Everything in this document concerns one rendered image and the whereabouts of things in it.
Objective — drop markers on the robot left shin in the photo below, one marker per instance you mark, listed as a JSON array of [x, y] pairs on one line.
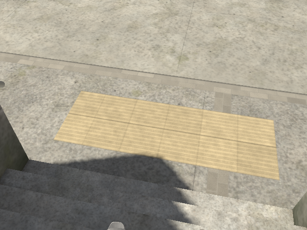
[[116, 224]]

